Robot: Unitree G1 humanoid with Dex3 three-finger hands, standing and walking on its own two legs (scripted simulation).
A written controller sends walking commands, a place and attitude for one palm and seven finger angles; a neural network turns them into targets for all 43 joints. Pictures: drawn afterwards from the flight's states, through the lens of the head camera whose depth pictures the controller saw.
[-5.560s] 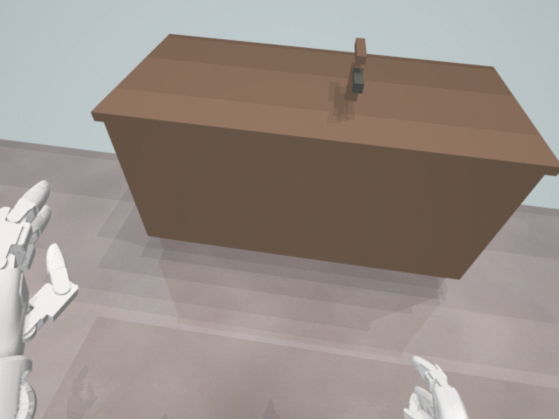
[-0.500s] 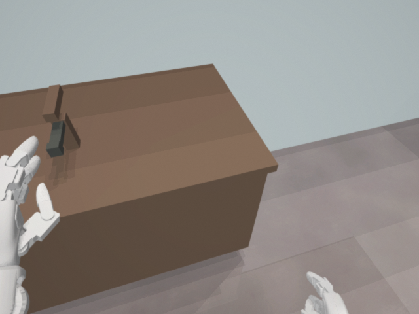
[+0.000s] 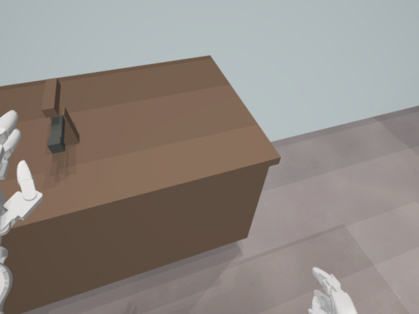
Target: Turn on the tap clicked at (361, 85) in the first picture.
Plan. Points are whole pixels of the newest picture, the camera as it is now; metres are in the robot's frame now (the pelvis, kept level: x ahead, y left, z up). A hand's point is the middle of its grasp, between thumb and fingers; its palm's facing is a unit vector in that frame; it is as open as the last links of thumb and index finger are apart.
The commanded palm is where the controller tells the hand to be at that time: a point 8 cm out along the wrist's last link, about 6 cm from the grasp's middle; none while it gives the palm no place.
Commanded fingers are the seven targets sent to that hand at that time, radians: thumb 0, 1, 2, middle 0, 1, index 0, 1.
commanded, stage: come to a stop and stand still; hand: left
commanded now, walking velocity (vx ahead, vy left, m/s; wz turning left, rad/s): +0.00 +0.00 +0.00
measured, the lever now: (56, 145) +0.45 +0.41 +0.03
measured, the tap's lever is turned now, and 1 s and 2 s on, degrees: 0 0 0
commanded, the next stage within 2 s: look again from close up in 0.58 s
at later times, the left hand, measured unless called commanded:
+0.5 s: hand (33, 183) +0.26 +0.30 +0.16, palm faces +0.39 -0.84 -0.37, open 7.4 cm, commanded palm +0.19 +0.32 +0.17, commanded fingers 0.00 0.90 0.90 -0.20 -0.30 -0.20 -0.30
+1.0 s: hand (48, 197) +0.24 +0.26 +0.16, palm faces +0.42 -0.84 -0.36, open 7.4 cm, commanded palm +0.17 +0.29 +0.17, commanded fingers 0.00 0.90 0.90 -0.20 -0.30 -0.20 -0.30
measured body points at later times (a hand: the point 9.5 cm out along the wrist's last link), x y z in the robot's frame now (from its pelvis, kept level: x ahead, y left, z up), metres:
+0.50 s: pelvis +0.04 +0.04 +0.00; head +0.07 +0.07 +0.45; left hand +0.23 +0.34 +0.18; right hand +0.25 -0.15 -0.06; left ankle +0.04 +0.10 -0.74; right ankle +0.05 -0.11 -0.74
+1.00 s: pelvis +0.03 +0.01 +0.00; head +0.04 +0.02 +0.45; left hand +0.21 +0.30 +0.18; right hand +0.21 -0.21 -0.07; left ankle +0.04 +0.10 -0.74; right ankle +0.05 -0.11 -0.74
